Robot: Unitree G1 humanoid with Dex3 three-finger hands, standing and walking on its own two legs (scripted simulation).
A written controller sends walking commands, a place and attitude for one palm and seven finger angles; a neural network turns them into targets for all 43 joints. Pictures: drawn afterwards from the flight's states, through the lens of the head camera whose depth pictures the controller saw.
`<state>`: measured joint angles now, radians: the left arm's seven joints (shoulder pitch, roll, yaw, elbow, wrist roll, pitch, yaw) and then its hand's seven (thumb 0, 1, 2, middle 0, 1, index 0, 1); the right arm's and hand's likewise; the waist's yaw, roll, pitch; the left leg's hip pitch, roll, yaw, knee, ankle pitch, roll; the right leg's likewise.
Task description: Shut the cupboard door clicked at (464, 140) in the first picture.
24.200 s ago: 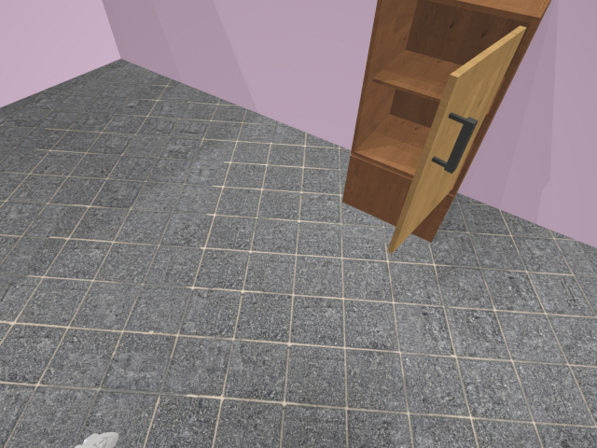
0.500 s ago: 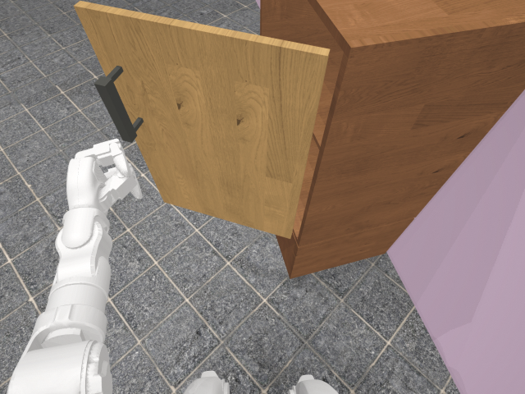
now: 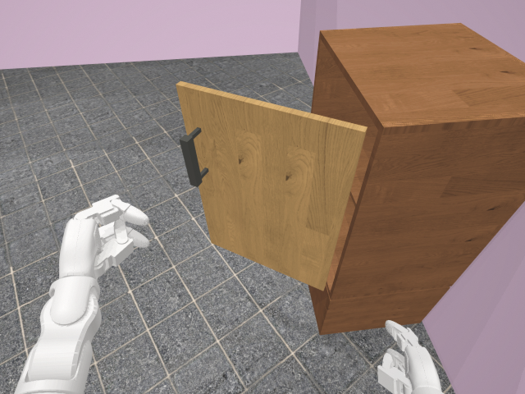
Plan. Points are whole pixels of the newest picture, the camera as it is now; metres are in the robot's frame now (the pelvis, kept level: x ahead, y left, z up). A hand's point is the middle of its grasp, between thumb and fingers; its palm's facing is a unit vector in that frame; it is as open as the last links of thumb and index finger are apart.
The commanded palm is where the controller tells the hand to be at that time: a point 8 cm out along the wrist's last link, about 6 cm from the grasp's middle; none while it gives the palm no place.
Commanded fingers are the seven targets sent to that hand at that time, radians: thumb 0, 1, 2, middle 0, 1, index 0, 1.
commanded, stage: draw the hand back to the body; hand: left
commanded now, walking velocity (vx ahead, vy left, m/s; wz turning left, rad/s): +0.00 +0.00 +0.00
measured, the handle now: (196, 157) +0.64 +0.22 -0.02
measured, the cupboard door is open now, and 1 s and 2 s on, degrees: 57 57 57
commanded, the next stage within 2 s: step back with the hand held close in 0.78 s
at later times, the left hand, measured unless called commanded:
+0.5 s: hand (38, 280) +0.19 +0.26 +0.18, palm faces +0.47 -0.76 -0.45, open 6.8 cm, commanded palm +0.15 +0.29 +0.18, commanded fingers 0.00 0.90 0.90 -0.20 -0.30 -0.20 -0.30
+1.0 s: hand (58, 274) +0.20 +0.25 +0.17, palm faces +0.44 -0.77 -0.45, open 7.4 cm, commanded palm +0.15 +0.28 +0.18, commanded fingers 0.00 0.90 0.90 -0.20 -0.30 -0.20 -0.30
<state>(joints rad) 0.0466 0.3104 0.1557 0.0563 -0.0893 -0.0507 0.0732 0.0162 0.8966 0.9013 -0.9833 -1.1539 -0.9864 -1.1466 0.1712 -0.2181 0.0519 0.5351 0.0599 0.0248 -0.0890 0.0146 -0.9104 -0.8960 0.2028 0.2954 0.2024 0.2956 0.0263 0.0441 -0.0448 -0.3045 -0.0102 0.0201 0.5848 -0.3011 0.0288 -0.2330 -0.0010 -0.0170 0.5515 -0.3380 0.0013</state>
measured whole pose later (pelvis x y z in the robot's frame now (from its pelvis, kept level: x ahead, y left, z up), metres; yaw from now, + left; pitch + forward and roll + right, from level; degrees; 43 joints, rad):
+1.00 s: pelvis +0.01 -0.02 +0.01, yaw +0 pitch -1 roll -1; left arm 0.48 0.37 0.38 -0.35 -0.08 -0.10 0.09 0.01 0.89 0.90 -0.21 -0.31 -0.22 -0.30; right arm 0.18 -0.24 0.01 0.61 0.02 -0.03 -0.07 0.02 -0.91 -0.90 0.20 0.30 0.20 0.30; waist 0.04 0.09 -0.03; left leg -0.20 0.02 0.00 0.48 -0.26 0.01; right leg -0.11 0.03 -0.04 0.41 -0.29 -0.02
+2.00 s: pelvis -0.16 +0.01 +0.00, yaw +4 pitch -1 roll -4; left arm 0.48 0.44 0.43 -0.44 -0.04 -0.29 0.16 0.01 0.89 0.90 -0.21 -0.31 -0.22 -0.30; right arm 0.21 -0.23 -0.02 0.60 0.01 -0.07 -0.09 0.02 -0.91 -0.90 0.21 0.30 0.20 0.30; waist -0.02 0.03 0.01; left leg -0.50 0.02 0.00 0.56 -0.21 0.05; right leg -0.36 0.07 0.03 0.56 -0.28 0.02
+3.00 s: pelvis -0.45 +0.03 +0.00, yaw -4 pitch -1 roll +0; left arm 0.65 0.45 0.40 -0.53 -0.03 -0.18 0.14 0.02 0.89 0.90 -0.21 -0.30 -0.21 -0.30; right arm 0.35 -0.14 0.03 0.64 0.00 -0.09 -0.04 0.02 -0.91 -0.90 0.21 0.30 0.21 0.30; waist -0.09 -0.05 -0.02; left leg -0.29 0.11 0.06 0.56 -0.27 -0.02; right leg -0.42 0.01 -0.10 0.79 -0.35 -0.01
